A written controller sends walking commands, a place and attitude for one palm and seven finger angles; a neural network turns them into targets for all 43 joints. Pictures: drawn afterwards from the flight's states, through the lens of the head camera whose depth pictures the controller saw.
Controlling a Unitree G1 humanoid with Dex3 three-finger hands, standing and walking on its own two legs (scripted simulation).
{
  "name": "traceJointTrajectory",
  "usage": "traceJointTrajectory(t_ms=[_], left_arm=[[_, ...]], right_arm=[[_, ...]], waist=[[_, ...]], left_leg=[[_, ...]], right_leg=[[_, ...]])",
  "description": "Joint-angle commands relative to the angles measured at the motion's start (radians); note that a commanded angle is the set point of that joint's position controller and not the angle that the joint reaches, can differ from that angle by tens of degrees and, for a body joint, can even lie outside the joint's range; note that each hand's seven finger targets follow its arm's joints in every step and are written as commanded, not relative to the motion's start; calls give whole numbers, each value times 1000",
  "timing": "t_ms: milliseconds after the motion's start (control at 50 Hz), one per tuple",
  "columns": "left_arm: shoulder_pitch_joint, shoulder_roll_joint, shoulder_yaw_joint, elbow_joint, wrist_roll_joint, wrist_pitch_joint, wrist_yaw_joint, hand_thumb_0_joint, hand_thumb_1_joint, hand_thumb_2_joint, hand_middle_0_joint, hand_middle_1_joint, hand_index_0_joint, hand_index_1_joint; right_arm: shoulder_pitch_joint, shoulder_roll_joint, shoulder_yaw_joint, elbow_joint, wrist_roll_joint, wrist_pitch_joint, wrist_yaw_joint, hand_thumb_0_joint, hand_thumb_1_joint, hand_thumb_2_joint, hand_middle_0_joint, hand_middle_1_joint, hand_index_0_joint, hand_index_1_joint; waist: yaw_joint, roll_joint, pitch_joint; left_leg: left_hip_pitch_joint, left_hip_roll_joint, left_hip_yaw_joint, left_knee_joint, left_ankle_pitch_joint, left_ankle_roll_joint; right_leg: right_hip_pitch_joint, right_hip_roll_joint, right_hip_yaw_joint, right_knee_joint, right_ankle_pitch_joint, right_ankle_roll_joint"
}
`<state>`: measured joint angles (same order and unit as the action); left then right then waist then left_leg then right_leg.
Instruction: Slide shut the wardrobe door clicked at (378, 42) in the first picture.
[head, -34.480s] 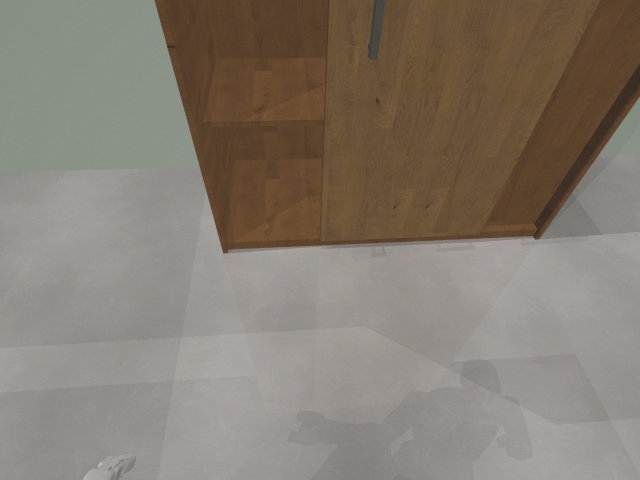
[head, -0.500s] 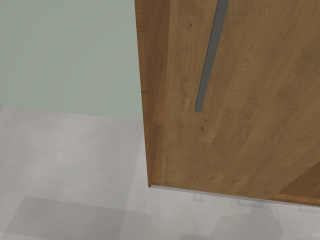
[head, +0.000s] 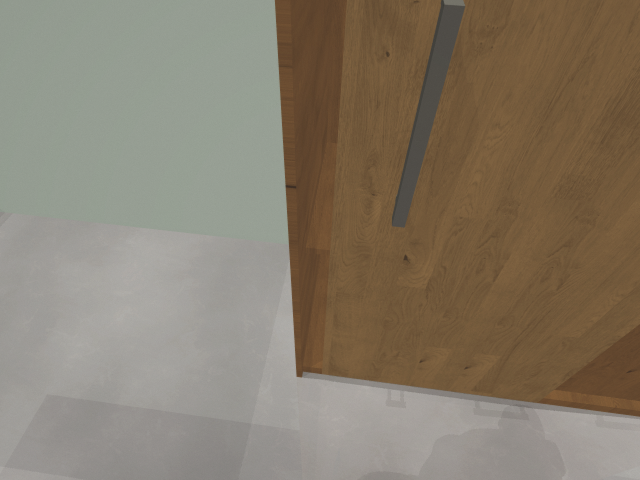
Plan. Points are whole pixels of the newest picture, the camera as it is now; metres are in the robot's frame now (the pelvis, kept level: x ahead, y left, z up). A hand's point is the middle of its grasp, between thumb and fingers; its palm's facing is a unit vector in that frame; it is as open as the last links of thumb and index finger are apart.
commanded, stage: raise the hand with hooked fingers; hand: right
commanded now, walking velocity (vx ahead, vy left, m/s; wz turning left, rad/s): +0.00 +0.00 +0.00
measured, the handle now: (418, 129) +0.51 -0.10 +0.19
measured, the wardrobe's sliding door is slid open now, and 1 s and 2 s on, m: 0.06 0.06 0.06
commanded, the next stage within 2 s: none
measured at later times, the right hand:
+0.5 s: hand out of the picture +0.13 -0.17 +0.00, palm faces +0.04 +1.00 +0.03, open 8.5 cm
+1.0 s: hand (600, 447) +0.16 -0.24 +0.09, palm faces +0.10 +0.99 -0.07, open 11.6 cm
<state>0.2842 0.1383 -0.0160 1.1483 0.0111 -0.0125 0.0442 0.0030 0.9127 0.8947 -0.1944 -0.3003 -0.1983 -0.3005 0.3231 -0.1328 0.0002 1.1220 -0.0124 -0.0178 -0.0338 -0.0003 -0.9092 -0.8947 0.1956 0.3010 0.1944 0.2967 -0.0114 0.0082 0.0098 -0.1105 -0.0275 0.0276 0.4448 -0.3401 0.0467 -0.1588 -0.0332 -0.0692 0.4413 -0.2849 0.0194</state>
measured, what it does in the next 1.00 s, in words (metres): shifts its weight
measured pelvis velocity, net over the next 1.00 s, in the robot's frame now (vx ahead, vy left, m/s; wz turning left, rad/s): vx -0.07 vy -0.02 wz -0.04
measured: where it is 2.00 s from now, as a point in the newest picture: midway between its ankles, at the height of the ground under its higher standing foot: outside the picture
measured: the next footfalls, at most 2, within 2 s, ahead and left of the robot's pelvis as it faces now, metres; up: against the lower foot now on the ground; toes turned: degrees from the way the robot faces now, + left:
none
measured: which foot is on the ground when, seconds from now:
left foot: down 0.00-1.00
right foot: down 0.00-1.00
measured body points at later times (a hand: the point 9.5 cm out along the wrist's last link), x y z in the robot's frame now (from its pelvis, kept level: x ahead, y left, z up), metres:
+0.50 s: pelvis -0.06 +0.00 -0.05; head -0.05 +0.01 +0.40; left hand +0.18 +0.24 -0.08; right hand +0.13 -0.22 +0.00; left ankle -0.07 +0.09 -0.74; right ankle -0.03 -0.13 -0.74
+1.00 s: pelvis -0.07 -0.02 -0.02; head -0.07 -0.01 +0.43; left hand +0.08 +0.21 -0.11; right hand +0.15 -0.30 +0.09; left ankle -0.07 +0.08 -0.74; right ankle -0.03 -0.13 -0.74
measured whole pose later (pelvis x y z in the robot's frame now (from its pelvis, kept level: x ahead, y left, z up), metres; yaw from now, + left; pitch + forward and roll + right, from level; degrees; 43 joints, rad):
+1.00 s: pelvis -0.07 -0.02 -0.02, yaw -3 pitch +2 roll +1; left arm 0.32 0.26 -0.05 0.63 -0.04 -0.29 0.07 0.01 0.90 0.89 -0.20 -0.30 -0.20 -0.30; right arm 0.22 -0.29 -0.26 -0.05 0.31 -0.15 0.26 0.00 -0.03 -0.52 0.26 0.86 0.26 0.86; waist -0.02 -0.05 -0.04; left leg -0.38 -0.01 0.08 0.70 -0.36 0.03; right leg -0.47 -0.02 -0.01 0.73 -0.31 -0.01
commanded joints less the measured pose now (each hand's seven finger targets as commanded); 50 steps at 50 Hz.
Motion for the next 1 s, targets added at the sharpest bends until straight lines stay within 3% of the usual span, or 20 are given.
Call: traceJointTrajectory(t_ms=[0,40,60,80,100,120,140,180,220,260,280,320,360,440,500,560,620,740,800,980], left_arm=[[63,79,15,-16,1,-12,3,0,900,900,-200,-300,-200,-300],[64,80,14,-15,2,-14,2,0,900,900,-200,-300,-200,-300],[-80,118,31,-106,-9,-20,-11,0,900,900,-200,-300,-200,-300],[-12,298,46,-446,-45,-176,28,0,900,900,-200,-300,-200,-300],[-122,208,19,-415,-63,-250,63,0,900,900,-200,-300,-200,-300],[-39,178,48,-429,-44,-300,45,0,900,900,-200,-300,-200,-300],[-40,168,45,-401,-74,-313,46,0,900,900,-200,-300,-200,-300],[-50,237,77,-467,-48,-338,51,0,900,900,-200,-300,-200,-300],[-50,228,84,-517,-20,-344,36,0,900,900,-200,-300,-200,-300],[-93,220,101,-549,-13,-337,8,0,900,900,-200,-300,-200,-300],[-111,223,105,-573,-14,-333,-9,0,900,900,-200,-300,-200,-300],[-144,232,113,-649,-19,-322,-40,0,900,900,-200,-300,-200,-300],[-176,229,113,-741,-24,-282,-38,0,900,900,-200,-300,-200,-300],[-174,212,84,-834,-36,-209,-8,0,900,900,-200,-300,-200,-300],[-114,202,69,-811,-24,-217,7,0,900,900,-200,-300,-200,-300],[-103,205,47,-770,-25,-261,16,0,900,900,-200,-300,-200,-300],[-106,225,26,-739,-39,-288,30,0,900,900,-200,-300,-200,-300],[-152,222,7,-730,-52,-307,45,0,900,900,-200,-300,-200,-300],[-157,213,5,-724,-45,-324,36,0,900,900,-200,-300,-200,-300],[-124,238,17,-694,-54,-368,31,0,900,900,-200,-300,-200,-300]], right_arm=[[92,-94,-18,-17,0,-13,-9,0,-900,-900,200,300,200,300],[97,-93,-18,-16,0,-14,-9,0,-900,-900,200,300,200,300],[171,-129,-23,10,-14,-43,-51,0,-900,-900,200,300,200,300],[-601,-316,-27,-1567,196,-253,-29,0,-877,-890,202,315,202,315],[-537,-383,-92,-1587,158,-239,-93,0,-853,-880,203,330,203,330],[28,-108,26,-1251,123,-86,-102,0,-830,-870,205,345,205,345],[93,27,97,-1157,155,-20,-97,0,-807,-860,207,360,207,360],[7,-94,10,-1317,163,-103,-65,0,-760,-840,210,390,210,390],[82,-12,16,-1190,163,-188,-3,0,-713,-820,213,420,213,420],[280,32,-34,-1016,207,-313,108,0,-667,-800,217,450,217,450],[311,31,-56,-1006,240,-387,179,0,-643,-790,218,465,218,465],[306,-77,-164,-1066,288,-495,314,0,-597,-770,222,495,222,495],[258,-178,-243,-1153,274,-443,323,0,-550,-750,225,525,225,525],[32,-166,-205,-1355,277,-321,227,0,-457,-710,232,585,232,585],[-204,-199,-200,-1550,255,-405,164,0,-387,-680,237,630,237,630],[-245,-190,-151,-1533,256,-461,206,0,-317,-650,242,675,242,675],[-281,-204,-118,-1429,280,-409,283,0,-247,-620,247,720,247,720],[-212,-311,-299,-1282,341,-199,326,0,-107,-560,257,810,257,810],[-219,-326,-352,-1339,353,-185,288,0,-37,-530,262,855,262,855],[-255,-323,-347,-1409,346,-181,300,0,173,-440,277,990,277,990]], waist=[[4,8,51],[3,3,43],[-39,52,122],[116,-152,-365],[63,-264,-304],[24,-283,-299],[41,-139,-194],[71,17,-189],[76,217,-133],[-3,320,-87],[-27,314,-113],[-78,125,-209],[-99,35,-265],[-34,26,-175],[27,-29,-221],[54,-136,-230],[71,-89,-182],[-29,5,-197],[-51,-7,-214],[-33,-42,-186]], left_leg=[[-62,123,-93,-69,386,-3],[-62,126,-94,-68,391,-2],[-118,203,-201,-93,949,-87],[4,128,-108,42,801,-18],[-102,62,-73,78,515,-12],[-145,38,-12,125,309,-6],[-187,43,36,111,283,-25],[-252,42,34,101,390,-41],[-365,37,53,160,360,-61],[-414,37,50,236,300,-64],[-410,41,39,282,303,-57],[-361,66,-9,370,367,-28],[-325,66,-42,358,279,-27],[-418,43,-74,266,-15,-32],[-471,19,-53,279,-54,-28],[-495,10,-31,278,-28,-21],[-475,13,-38,221,-88,-27],[-312,46,-72,114,-134,-39],[-272,37,-38,115,-65,-35],[-260,15,29,103,84,-34]], right_leg=[[16,-78,64,-44,254,-46],[21,-78,64,-44,265,-47],[-111,-63,3,240,243,-12],[147,23,23,40,377,-66],[186,5,10,59,444,-64],[186,-30,60,11,596,-67],[98,-28,80,63,595,-64],[13,17,66,154,404,-65],[-141,37,84,230,285,-53],[-330,39,82,284,165,-28],[-394,43,79,317,140,-18],[-439,63,53,384,159,-6],[-447,77,11,388,123,-23],[-449,70,28,378,-26,-44],[-387,37,74,391,-34,-55],[-325,29,96,390,-30,-56],[-327,27,114,360,-83,-56],[-340,34,110,272,-49,-49],[-287,32,109,230,5,-45],[-147,29,99,140,60,-49]])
